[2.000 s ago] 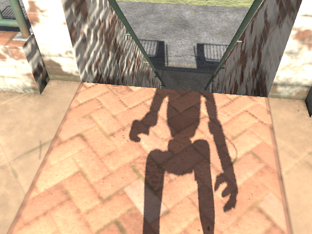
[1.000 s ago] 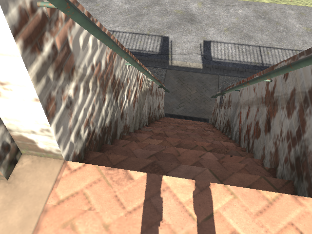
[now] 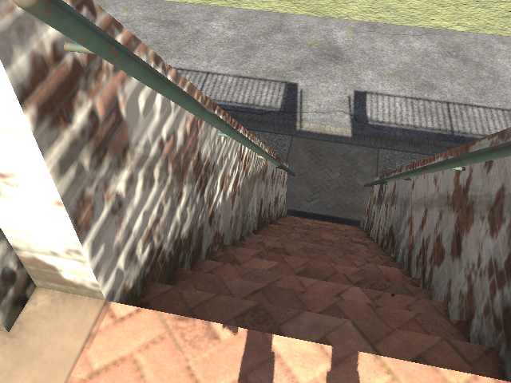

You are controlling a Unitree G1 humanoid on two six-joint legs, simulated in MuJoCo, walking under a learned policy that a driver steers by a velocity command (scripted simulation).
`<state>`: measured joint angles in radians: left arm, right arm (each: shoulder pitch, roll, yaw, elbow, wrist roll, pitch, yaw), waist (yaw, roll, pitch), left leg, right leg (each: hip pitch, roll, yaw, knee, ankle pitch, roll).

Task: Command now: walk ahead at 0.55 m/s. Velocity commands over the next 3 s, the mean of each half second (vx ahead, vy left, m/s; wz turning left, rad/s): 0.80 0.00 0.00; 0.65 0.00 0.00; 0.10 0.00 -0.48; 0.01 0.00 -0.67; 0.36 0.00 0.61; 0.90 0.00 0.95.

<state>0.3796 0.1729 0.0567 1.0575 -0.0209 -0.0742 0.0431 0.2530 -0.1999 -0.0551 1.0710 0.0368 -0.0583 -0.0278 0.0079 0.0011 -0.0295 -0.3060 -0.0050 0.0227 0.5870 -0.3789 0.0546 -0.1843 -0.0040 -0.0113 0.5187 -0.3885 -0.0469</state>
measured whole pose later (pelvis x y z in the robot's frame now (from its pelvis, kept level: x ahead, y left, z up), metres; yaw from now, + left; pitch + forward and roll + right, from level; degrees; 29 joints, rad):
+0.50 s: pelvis +0.24 +0.02 -0.01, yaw +0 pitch +3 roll +0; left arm -0.01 0.21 0.03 0.72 -0.03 -0.11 -0.06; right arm 0.56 -0.16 -0.01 1.05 0.01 -0.10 -0.01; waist -0.11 -0.03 -0.02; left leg 0.18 0.01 0.06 0.18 -0.41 0.00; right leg -0.83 -0.11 -0.01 0.68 0.17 -0.06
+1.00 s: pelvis +0.59 +0.00 -0.03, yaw -1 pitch +0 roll -3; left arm 0.45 0.21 0.04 0.91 -0.01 -0.04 0.07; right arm 0.18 -0.27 -0.04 0.83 0.03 -0.02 0.04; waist 0.05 0.03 0.02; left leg -0.78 0.06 -0.14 0.96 -0.02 0.04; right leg -0.16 0.05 -0.02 0.70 -0.54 -0.01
